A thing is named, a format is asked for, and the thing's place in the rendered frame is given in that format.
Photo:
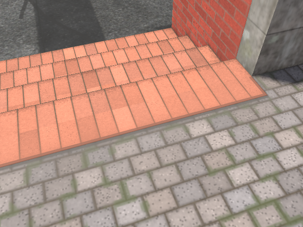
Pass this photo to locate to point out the stairs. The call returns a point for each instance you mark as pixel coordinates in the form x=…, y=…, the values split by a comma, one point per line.
x=81, y=69

